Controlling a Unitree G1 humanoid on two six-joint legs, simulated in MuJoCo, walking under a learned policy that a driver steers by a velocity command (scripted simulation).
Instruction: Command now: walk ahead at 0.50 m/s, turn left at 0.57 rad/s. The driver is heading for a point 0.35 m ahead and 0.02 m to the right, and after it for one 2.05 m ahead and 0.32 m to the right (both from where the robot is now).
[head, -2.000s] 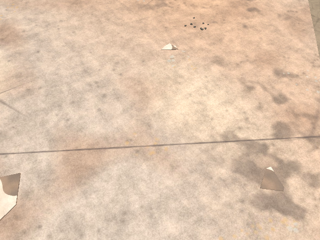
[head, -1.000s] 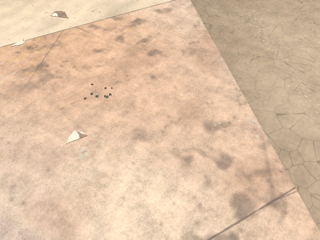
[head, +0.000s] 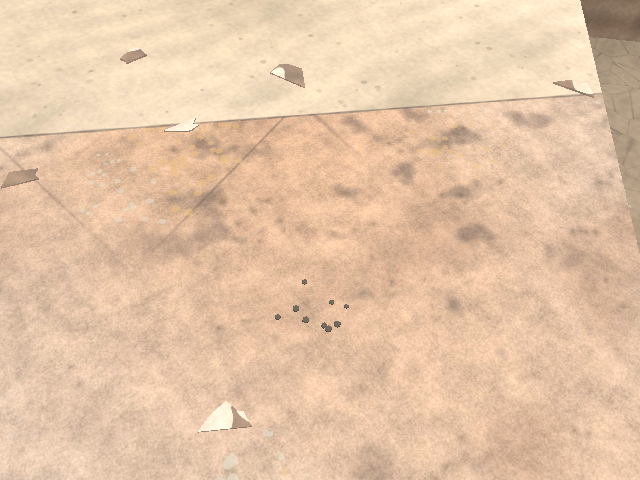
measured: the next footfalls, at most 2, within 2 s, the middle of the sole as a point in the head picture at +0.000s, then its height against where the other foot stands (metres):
right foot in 0.26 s outside the picture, level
left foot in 0.74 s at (269, 425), level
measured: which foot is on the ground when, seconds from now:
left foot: down 0.00-0.28, up 0.30-0.72, down 0.74-1.00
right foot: up 0.00-0.24, down 0.26-0.74, up 0.76-1.00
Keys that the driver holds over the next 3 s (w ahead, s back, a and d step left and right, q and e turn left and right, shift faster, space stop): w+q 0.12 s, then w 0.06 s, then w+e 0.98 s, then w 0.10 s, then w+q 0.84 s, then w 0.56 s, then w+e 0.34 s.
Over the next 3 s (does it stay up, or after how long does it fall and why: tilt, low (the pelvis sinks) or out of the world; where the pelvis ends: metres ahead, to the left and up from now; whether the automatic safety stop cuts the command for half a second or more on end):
stays up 1.62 -0.17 0.00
